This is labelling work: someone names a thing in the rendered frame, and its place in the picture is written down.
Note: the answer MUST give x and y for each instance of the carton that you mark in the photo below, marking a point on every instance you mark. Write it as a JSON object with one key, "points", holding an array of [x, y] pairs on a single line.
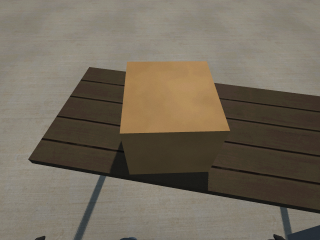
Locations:
{"points": [[172, 119]]}

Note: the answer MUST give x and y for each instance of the table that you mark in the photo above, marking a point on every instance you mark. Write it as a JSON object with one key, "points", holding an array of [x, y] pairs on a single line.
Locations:
{"points": [[270, 156]]}

